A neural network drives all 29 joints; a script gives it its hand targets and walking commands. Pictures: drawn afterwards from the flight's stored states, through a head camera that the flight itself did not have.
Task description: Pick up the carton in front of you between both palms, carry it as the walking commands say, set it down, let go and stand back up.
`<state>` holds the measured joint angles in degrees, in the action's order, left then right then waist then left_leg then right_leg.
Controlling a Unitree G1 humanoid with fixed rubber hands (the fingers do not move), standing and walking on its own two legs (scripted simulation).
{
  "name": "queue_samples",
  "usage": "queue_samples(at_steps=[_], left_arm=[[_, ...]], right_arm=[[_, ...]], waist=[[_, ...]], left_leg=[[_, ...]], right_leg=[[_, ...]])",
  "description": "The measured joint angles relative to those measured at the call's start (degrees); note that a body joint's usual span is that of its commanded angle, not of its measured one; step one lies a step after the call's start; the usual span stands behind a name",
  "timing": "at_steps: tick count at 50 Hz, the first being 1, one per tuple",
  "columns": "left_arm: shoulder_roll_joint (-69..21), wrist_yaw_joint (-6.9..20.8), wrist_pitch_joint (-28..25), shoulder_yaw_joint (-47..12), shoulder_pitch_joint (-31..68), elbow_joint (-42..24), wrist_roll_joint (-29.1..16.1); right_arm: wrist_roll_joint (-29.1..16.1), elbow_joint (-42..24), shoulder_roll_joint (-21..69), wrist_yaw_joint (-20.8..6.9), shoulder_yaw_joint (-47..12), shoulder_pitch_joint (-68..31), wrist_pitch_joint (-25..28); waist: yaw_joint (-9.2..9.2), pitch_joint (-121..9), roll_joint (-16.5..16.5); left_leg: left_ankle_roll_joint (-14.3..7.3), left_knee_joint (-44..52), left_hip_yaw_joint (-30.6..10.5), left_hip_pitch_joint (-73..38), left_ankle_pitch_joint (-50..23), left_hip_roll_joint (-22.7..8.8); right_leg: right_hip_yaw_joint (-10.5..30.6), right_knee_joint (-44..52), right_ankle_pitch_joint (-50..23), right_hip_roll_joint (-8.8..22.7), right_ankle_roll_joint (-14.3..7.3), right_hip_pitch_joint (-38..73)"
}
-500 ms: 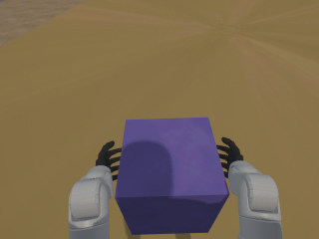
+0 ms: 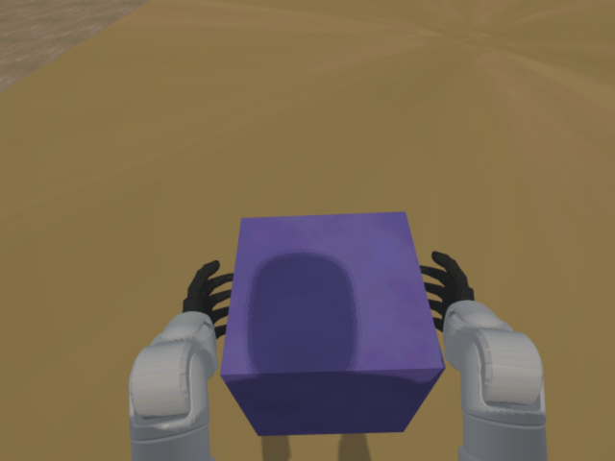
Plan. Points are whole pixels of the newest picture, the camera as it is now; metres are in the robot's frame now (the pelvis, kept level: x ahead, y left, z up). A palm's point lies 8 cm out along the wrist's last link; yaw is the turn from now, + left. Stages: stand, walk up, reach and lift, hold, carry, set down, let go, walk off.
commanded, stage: carry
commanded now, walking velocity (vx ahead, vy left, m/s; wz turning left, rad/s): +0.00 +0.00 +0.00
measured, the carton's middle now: (326, 331) +0.29 +0.00 +0.03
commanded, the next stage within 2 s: hold in 1.36 s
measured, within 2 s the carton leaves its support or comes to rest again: neither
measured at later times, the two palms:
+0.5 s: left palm (209, 293) +0.32 +0.16 +0.07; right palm (434, 290) +0.32 -0.14 +0.07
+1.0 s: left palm (216, 320) +0.31 +0.15 +0.04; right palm (436, 316) +0.30 -0.15 +0.04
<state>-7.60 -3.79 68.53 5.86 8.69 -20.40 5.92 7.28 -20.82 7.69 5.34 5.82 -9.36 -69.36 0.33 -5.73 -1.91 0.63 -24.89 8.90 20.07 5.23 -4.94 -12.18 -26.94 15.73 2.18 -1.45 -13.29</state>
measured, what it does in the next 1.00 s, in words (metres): stands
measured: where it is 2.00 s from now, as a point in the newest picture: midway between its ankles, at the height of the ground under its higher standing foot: outside the picture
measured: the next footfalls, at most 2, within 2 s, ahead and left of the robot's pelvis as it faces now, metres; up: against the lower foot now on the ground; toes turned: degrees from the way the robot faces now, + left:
none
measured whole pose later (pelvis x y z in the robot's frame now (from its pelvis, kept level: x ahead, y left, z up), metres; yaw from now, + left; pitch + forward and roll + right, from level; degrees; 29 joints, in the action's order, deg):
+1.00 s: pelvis +0.02 +0.01 +0.00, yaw -2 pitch +2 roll +0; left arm -8.2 0.0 44.7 10.1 12.8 11.1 14.7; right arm 14.9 11.9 8.3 1.0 10.8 -13.1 -44.1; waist 0.0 -7.1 0.1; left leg -1.2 -29.0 11.0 19.2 11.3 -4.3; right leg -10.0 -29.4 18.3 3.5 -0.1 -12.5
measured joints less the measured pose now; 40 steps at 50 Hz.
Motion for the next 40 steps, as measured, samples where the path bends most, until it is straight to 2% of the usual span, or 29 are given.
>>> queue_samples(at_steps=[2, 6, 12, 20, 28, 40], left_arm=[[0.0, 0.0, 1.0, 0.3, -0.1, 1.1, 0.4], [0.0, 0.0, 2.4, 0.5, 0.3, 3.5, 1.5], [-0.1, 0.0, 2.4, 0.6, 1.3, 4.4, 1.9], [-0.1, 0.0, 1.1, 0.2, 0.9, 4.2, 1.6], [0.1, 0.6, -2.9, -0.3, -0.9, 8.3, 2.4], [0.1, 2.2, -12.4, 0.3, -0.7, 17.6, 5.1]], right_arm=[[0.1, 2.0, 0.0, -0.1, -0.1, 0.0, -0.3], [0.1, 5.8, 0.1, -0.5, 0.8, -0.8, -0.8], [-0.1, 6.5, 0.1, -0.6, 1.4, -1.1, -0.3], [-0.1, 5.3, 0.0, -0.6, 1.1, -0.1, 0.7], [1.0, 9.8, -0.2, -1.3, 0.5, 1.3, 4.6], [3.8, 19.3, -0.1, -2.9, 0.9, 0.8, 14.0]], waist=[[0.0, -1.7, 2.2], [-0.05, -4.0, 3.7], [-0.26, -3.6, 3.3], [-0.51, -2.6, 2.4], [-0.48, -2.6, 2.3], [-0.33, -2.4, 2.2]], left_leg=[[-1.1, -2.0, 0.7, -1.0, 3.7, 0.8], [-1.5, -3.6, 1.5, -1.9, 7.6, 1.4], [-1.7, -6.1, 2.1, -1.4, 10.3, 1.6], [-1.9, -7.7, 2.3, -0.8, 11.6, 1.4], [-1.8, -7.5, 2.3, -1.5, 11.3, 1.2], [-1.8, -5.3, 2.1, -1.9, 8.4, 1.0]], right_leg=[[0.7, -1.0, 1.2, 1.1, 0.9, 1.2], [1.5, -1.8, 4.3, 2.0, 1.8, 2.3], [2.2, -3.2, 6.1, 2.6, 2.7, 2.0], [2.5, -4.0, 6.9, 2.6, 2.8, 1.7], [2.5, -3.9, 6.6, 2.4, 2.6, 2.3], [2.2, -2.6, 4.3, 1.8, 2.0, 2.3]])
